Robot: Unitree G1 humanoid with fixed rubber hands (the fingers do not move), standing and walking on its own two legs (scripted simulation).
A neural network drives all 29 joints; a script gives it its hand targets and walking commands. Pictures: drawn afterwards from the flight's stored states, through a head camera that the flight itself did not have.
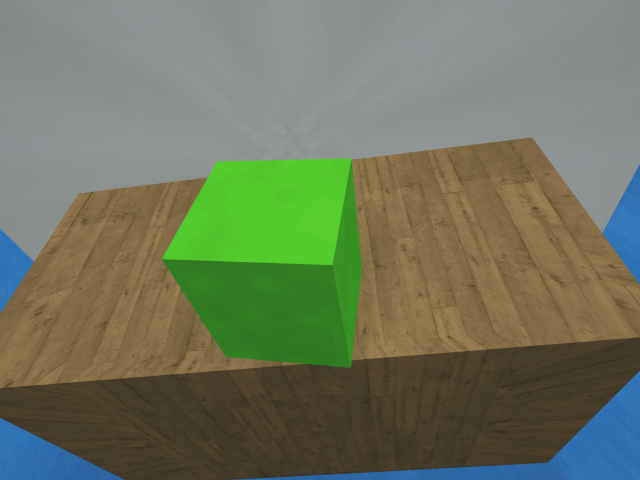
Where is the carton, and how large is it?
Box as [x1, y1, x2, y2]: [162, 158, 361, 367]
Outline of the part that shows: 350,158 216,162 162,259 225,356 350,367 361,271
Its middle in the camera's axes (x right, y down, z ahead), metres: -0.06 +0.04 +0.61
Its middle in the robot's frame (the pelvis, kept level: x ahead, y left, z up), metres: +0.44 +0.11 +0.02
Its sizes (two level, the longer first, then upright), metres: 0.210 0.200 0.250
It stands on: a pedestal, 0.68 m high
